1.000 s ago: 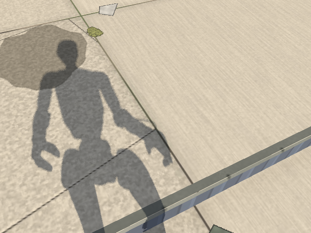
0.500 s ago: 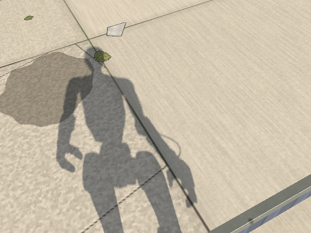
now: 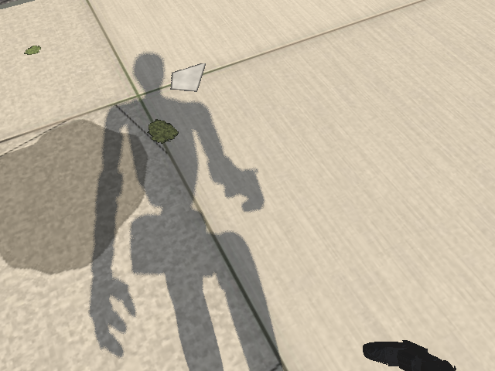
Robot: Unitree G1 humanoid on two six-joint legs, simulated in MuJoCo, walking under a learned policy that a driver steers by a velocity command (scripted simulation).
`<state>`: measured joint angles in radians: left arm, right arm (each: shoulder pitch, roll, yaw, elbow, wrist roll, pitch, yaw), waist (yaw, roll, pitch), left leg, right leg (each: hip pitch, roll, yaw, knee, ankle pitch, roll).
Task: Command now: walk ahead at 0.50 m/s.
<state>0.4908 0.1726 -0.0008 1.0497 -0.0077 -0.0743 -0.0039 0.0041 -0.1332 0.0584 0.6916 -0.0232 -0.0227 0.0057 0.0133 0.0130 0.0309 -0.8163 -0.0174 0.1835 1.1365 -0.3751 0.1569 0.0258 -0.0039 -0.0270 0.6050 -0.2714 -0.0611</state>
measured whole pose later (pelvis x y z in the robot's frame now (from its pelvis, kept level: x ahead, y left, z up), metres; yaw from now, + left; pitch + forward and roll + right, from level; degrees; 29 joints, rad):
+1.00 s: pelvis +0.66 +0.03 +0.09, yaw -20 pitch +4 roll +0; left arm 0.36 0.28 0.07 0.75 -0.03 -0.04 0.02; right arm 0.05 -0.24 -0.01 0.64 -0.02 -0.12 -0.02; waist 0.06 -0.02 -0.02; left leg -0.51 -0.01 -0.05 0.59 -0.14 -0.01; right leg -0.36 0.12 0.19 1.05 -0.54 -0.01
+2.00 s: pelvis +0.78 +0.00 +0.11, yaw -55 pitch +2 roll -1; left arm 0.20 0.33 0.11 0.63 -0.02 0.07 0.03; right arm 0.15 -0.24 -0.06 0.68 -0.02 0.01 -0.04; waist -0.01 -0.03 0.03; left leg -0.28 0.05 0.06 0.46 -0.21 0.01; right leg -0.54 0.03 0.07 1.09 -0.39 0.09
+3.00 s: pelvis +0.92 -0.20 +0.11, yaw -59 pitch +2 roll +1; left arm 0.07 0.26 0.05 0.67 -0.02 -0.07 -0.03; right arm 0.42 -0.26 -0.04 0.84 0.01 -0.07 0.00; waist -0.09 -0.05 0.02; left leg 0.05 -0.05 0.03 0.20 -0.29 0.05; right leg -0.67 -0.08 0.02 0.61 0.08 0.00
